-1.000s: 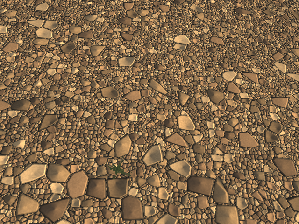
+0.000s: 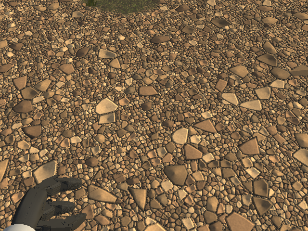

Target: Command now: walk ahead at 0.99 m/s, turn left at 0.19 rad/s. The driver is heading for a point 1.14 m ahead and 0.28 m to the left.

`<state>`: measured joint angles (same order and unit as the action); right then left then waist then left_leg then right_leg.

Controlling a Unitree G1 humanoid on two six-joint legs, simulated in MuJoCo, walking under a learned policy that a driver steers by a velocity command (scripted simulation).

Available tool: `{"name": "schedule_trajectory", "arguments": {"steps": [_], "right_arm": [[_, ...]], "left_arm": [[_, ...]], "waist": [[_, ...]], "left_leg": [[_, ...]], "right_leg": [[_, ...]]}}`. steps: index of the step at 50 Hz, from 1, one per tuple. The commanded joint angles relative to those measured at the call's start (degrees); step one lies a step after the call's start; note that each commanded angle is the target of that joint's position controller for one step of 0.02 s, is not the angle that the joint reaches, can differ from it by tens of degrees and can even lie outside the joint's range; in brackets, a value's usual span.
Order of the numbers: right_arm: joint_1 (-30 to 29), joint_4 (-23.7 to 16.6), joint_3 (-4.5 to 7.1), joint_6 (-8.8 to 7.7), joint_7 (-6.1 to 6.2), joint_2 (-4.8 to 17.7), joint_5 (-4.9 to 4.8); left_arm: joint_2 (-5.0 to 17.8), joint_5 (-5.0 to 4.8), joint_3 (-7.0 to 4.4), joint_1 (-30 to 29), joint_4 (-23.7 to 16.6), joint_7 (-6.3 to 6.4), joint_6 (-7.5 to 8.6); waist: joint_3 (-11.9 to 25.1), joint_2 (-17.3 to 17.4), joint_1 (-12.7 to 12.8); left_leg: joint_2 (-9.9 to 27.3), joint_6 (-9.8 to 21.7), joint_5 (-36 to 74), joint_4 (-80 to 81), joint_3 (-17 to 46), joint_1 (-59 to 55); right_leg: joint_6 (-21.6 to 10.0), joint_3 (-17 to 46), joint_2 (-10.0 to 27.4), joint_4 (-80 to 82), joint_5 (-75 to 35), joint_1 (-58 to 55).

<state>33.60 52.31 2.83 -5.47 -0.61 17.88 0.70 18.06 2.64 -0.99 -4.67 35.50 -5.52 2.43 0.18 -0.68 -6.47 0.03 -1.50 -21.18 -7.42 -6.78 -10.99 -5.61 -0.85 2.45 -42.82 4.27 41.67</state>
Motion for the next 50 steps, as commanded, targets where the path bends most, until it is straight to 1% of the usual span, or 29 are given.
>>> {"name": "schedule_trajectory", "arguments": {"steps": [1,2,3,4,5,6,7,8,12,15,19,21,23,25,26,27,28,29,30,32,34,39,41,43,45,47,48,49,50], "right_arm": [[-8.36,-4.33,1.78,-1.51,-0.24,12.39,-0.26],[-8.98,-3.91,2.06,-0.95,0.17,13.92,-0.15],[-9.48,-4.00,1.75,-0.67,0.36,13.28,-0.28],[-7.26,-5.26,-0.02,-0.46,0.14,4.32,0.80],[-2.02,-7.92,-0.58,-0.30,0.34,1.28,-2.40],[-8.48,-8.05,0.69,0.37,0.54,6.23,-1.96],[-10.86,-8.15,0.50,0.63,0.07,5.28,-1.45],[-10.90,-7.05,0.14,1.13,-0.40,3.61,-0.94],[-12.80,-6.92,0.12,4.88,-2.01,-0.31,0.45],[-21.73,-10.43,-0.44,5.28,-3.06,-1.60,0.37],[-29.73,-13.77,-1.44,4.80,-4.56,-0.90,0.20],[-29.60,-13.54,-1.23,4.68,-4.74,0.77,0.15],[-19.60,-10.87,-0.13,5.04,-4.02,4.29,-0.14],[2.02,-4.45,2.84,5.24,-2.30,9.71,-0.02],[0.90,-3.68,4.12,5.36,-0.86,11.42,-0.64],[-4.89,-4.71,4.50,5.91,-0.59,15.18,-0.54],[-7.43,-7.67,5.36,6.17,-0.37,18.49,0.31],[-8.80,-8.54,5.00,5.90,0.08,14.57,0.65],[-10.93,-7.89,4.26,5.40,0.29,11.46,0.58],[-13.32,-7.96,3.44,3.48,0.82,9.79,0.03],[-14.00,-7.54,2.41,1.57,0.84,7.54,-0.38],[-6.77,-4.71,1.97,-1.33,-0.54,5.90,-1.40],[-4.63,-3.44,1.84,-1.77,-0.41,6.50,-1.06],[-5.16,-2.85,1.88,-1.84,0.36,8.05,-0.09],[-6.20,-2.52,2.24,-1.00,1.80,10.27,1.39],[-11.81,-3.94,2.75,0.68,2.92,11.61,3.55],[-17.04,-5.34,2.89,1.23,3.21,11.99,3.54],[-13.85,-8.31,0.69,0.40,1.91,2.63,2.13],[-10.08,-9.40,-0.44,-1.15,1.19,2.51,0.46]], "left_arm": [[3.91,0.33,-0.60,7.25,-0.72,1.34,0.49],[6.01,0.62,-1.69,18.00,2.45,2.50,0.58],[9.49,1.32,-3.19,28.00,5.38,3.78,0.68],[15.14,2.39,-4.49,34.38,6.72,5.13,1.16],[17.36,2.43,-4.83,32.72,4.77,5.48,1.31],[12.98,1.20,-4.41,27.69,5.16,5.50,1.16],[8.52,0.71,-3.26,23.09,5.44,5.47,1.64],[6.33,0.63,-2.93,20.70,6.08,5.24,2.13],[1.96,-1.73,-2.03,21.31,9.36,4.93,4.33],[-0.26,-1.75,-1.54,21.75,11.16,4.77,5.36],[2.91,-1.56,-1.96,22.63,12.46,5.88,5.58],[6.01,-1.58,-2.41,24.90,12.68,6.83,5.10],[10.26,-1.07,-3.59,23.13,11.41,7.95,3.31],[12.03,-0.29,-4.36,17.95,9.27,7.85,1.19],[7.80,-0.10,-3.57,17.82,10.01,6.40,1.06],[-0.78,1.20,-1.05,20.36,6.12,5.95,2.22],[1.20,-0.23,-0.53,21.17,-0.05,5.69,3.88],[5.03,0.17,-0.73,17.16,0.48,5.76,5.19],[6.18,-0.03,-0.95,15.54,0.99,5.69,5.37],[4.85,1.51,-0.30,15.36,1.18,5.83,3.40],[2.79,1.72,0.44,15.93,1.39,5.14,1.18],[-1.84,-1.32,2.38,1.41,-2.40,3.28,1.42],[-0.96,-2.01,1.95,-0.60,-2.25,3.25,1.63],[1.53,-1.83,0.98,0.53,-1.51,3.34,1.93],[4.44,-1.90,-0.24,5.90,0.27,3.41,1.89],[8.36,-2.57,-2.32,26.52,7.01,4.03,1.15],[10.13,-2.37,-3.72,39.77,10.83,4.69,0.64],[14.81,-1.01,-5.24,41.23,12.22,5.15,0.16],[12.59,-1.24,-5.02,34.77,11.09,4.51,-0.17]], "waist": [[-2.05,4.40,11.60],[4.09,5.00,17.31],[9.07,5.07,22.48],[16.36,-7.72,20.08],[25.36,-15.02,15.34],[16.10,-6.71,14.63],[6.92,-4.65,12.05],[2.62,-3.14,9.73],[-3.47,-3.85,5.07],[-7.19,-3.95,4.75],[-8.92,-1.10,4.15],[-6.28,-1.70,3.21],[0.36,-5.40,-2.86],[9.23,-3.94,-12.55],[5.01,4.75,-9.85],[1.65,15.58,-0.58],[12.81,15.80,1.18],[5.80,3.85,0.89],[-0.54,-2.88,3.82],[-4.43,-6.19,7.94],[-5.29,-5.85,9.83],[-7.10,-0.86,1.45],[-6.13,0.63,-0.32],[-3.98,2.97,1.18],[0.35,6.88,5.40],[8.65,8.64,15.93],[11.12,6.00,23.74],[12.74,-12.09,16.85],[18.32,-14.31,12.20]], "left_leg": [[12.94,9.95,65.38,-4.31,5.03,17.97],[12.29,8.92,68.50,-18.31,4.77,19.45],[9.15,7.93,56.69,-34.98,4.65,28.62],[2.48,8.05,5.50,-58.96,5.88,39.84],[-1.65,8.43,-6.42,-73.88,12.68,48.63],[1.62,8.61,1.58,-74.95,12.93,52.87],[3.95,8.24,6.23,-71.44,11.67,53.65],[5.76,7.49,7.71,-69.09,11.31,51.69],[8.63,6.01,9.06,-65.62,10.13,50.87],[7.74,6.17,18.36,-58.84,6.29,53.53],[4.40,9.11,26.97,-40.46,-0.84,47.44],[-0.41,10.79,27.32,-35.96,-5.24,41.03],[-4.25,12.41,20.65,-36.13,-5.78,30.24],[-5.86,15.97,11.33,-33.59,-0.09,7.07],[-3.44,18.17,7.72,-29.47,5.89,2.65],[3.89,22.08,22.71,-32.37,24.17,-1.59],[12.42,31.32,1.45,-14.25,50.08,-10.44],[14.26,28.25,-9.43,-4.40,55.03,-4.29],[12.71,25.25,-7.18,-3.53,50.75,5.22],[7.64,23.16,5.36,-4.23,40.37,19.24],[3.89,21.35,10.07,-2.60,31.02,28.64],[-0.33,13.02,34.58,2.95,15.63,25.08],[1.95,10.80,42.38,4.69,13.61,15.48],[4.17,8.80,57.71,1.88,9.99,6.03],[7.01,6.80,77.92,-6.50,7.28,-0.27],[8.42,5.52,87.58,-29.99,4.55,1.28],[5.72,4.99,78.54,-52.29,2.34,11.71],[-3.81,1.85,16.20,-79.73,4.18,40.76],[-7.91,1.99,-4.97,-87.53,11.17,53.88]], "right_leg": [[-1.15,-4.67,-5.51,3.03,3.59,-27.62],[-1.38,-3.37,-6.78,5.38,6.10,-40.14],[-1.07,0.50,-2.80,7.43,7.59,-54.91],[-0.46,18.28,13.76,9.69,26.00,-65.81],[-2.17,45.13,25.63,22.69,36.74,-67.01],[-1.81,40.78,21.93,26.45,35.67,-58.65],[-2.20,30.92,19.50,26.34,27.94,-50.03],[-1.88,23.87,16.93,27.69,19.52,-43.56],[0.44,6.54,13.24,33.38,6.15,-34.95],[2.63,-6.13,8.62,36.12,-7.41,-33.46],[4.03,-15.27,7.26,37.89,-24.96,-36.11],[5.01,-16.56,8.27,32.44,-49.71,-41.80],[5.47,-15.76,10.43,18.42,-68.44,-45.73],[3.63,-12.77,11.23,-12.74,-62.03,-36.86],[4.06,-12.37,1.84,-35.50,-11.84,-24.85],[5.64,-6.98,-5.31,-54.83,25.56,-4.04],[6.00,4.40,-5.58,-56.53,24.39,7.73],[5.62,6.45,-2.03,-50.38,19.78,10.61],[5.86,6.35,0.40,-43.73,15.56,7.51],[7.95,6.31,3.43,-35.56,15.58,-0.48],[9.33,3.75,6.09,-25.63,14.35,-6.69],[4.31,-4.82,4.17,3.85,-14.18,-12.42],[1.74,-6.19,2.18,9.36,-18.49,-11.71],[-0.35,-7.12,-1.03,12.41,-15.35,-12.25],[-1.76,-7.62,-6.07,11.64,-7.33,-16.81],[-3.52,-7.06,-8.93,9.44,-0.53,-32.74],[-6.28,-2.84,-6.03,11.23,4.02,-45.21],[-14.80,20.74,6.61,7.28,10.69,-64.24],[-20.29,49.51,14.89,22.43,13.80,-68.53]]}}
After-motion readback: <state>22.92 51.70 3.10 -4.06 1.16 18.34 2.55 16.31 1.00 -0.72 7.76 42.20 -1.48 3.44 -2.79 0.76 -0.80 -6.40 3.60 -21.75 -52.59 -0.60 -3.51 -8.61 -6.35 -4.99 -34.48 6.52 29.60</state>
